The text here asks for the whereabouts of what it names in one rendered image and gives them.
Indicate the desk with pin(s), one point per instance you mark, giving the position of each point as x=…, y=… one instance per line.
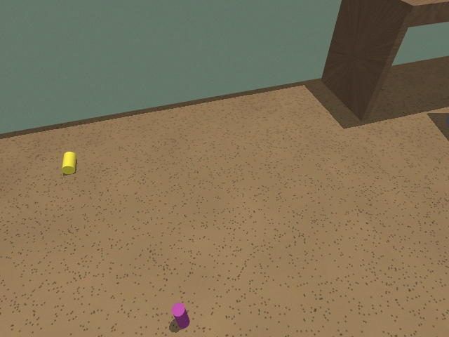
x=366, y=39

